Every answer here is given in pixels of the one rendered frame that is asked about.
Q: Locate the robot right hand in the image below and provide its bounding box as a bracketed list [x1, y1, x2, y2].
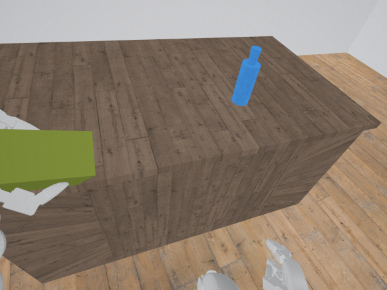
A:
[262, 239, 309, 290]

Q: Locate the robot left hand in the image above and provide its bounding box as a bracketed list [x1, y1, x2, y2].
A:
[0, 110, 69, 216]

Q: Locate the sponge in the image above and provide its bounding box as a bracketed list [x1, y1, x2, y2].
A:
[0, 129, 96, 192]

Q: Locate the robot right thigh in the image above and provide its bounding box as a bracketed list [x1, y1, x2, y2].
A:
[197, 272, 240, 290]

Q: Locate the table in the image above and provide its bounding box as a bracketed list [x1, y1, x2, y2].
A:
[0, 36, 381, 284]

